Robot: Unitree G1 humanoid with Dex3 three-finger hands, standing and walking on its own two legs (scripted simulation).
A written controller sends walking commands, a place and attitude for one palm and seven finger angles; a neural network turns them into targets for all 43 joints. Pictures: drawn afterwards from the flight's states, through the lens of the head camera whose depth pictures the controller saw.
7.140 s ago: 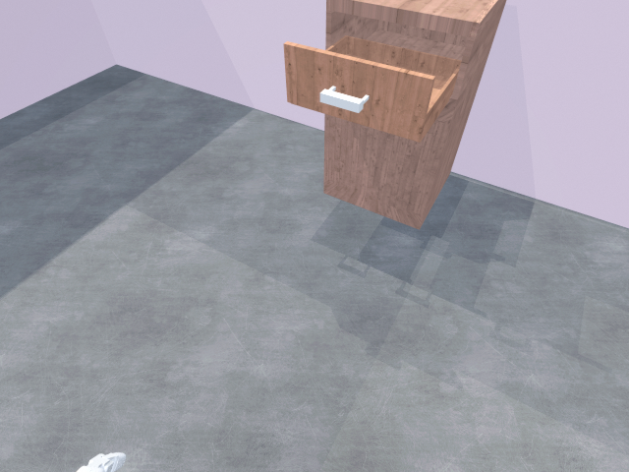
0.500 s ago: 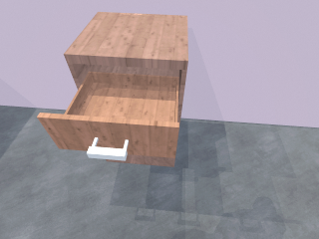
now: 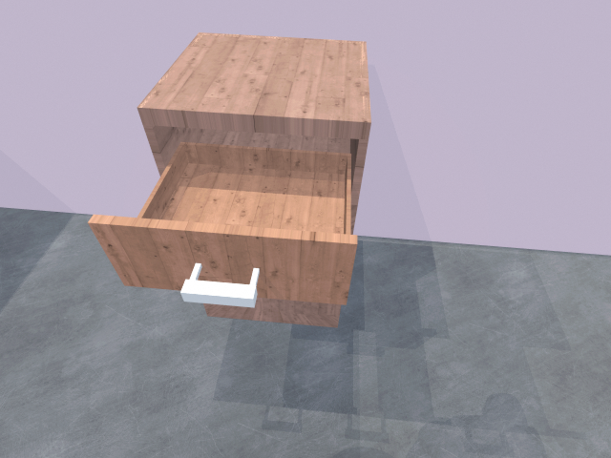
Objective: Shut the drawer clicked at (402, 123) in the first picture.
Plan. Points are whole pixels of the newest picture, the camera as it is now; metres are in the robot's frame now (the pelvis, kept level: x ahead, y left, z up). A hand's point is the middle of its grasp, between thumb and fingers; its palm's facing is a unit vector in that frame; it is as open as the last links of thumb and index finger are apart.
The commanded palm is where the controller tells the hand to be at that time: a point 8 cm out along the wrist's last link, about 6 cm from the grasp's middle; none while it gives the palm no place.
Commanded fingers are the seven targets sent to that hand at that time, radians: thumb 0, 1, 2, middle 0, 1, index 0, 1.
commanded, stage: look again from close up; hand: left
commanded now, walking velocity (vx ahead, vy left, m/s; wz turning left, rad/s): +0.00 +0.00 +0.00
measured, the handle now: (223, 282) +0.41 +0.16 -0.05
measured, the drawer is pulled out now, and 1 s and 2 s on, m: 0.29 0.29 0.29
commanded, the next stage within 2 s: shuffle to correct the standing spot in 0.20 s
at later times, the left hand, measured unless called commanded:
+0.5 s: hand out of the picture +0.00 +0.18 -0.18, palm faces -0.02 -0.99 -0.16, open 7.4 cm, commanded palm none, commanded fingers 0.00 0.90 0.90 -0.20 -0.30 -0.20 -0.30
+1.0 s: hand out of the picture +0.09 +0.14 -0.18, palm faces +0.00 -0.98 -0.18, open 7.3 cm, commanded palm none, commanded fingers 0.00 0.90 0.90 -0.20 -0.30 -0.20 -0.30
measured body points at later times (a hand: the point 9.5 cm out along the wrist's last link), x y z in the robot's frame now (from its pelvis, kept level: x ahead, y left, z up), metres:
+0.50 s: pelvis +0.02 +0.01 +0.00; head +0.02 +0.03 +0.45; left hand +0.00 +0.23 -0.16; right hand +0.03 -0.22 -0.15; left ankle +0.03 +0.11 -0.74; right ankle +0.01 -0.12 -0.74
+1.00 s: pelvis +0.09 -0.02 -0.01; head +0.10 -0.02 +0.44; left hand +0.09 +0.20 -0.17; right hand +0.07 -0.23 -0.17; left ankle +0.02 +0.11 -0.74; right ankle +0.05 -0.11 -0.74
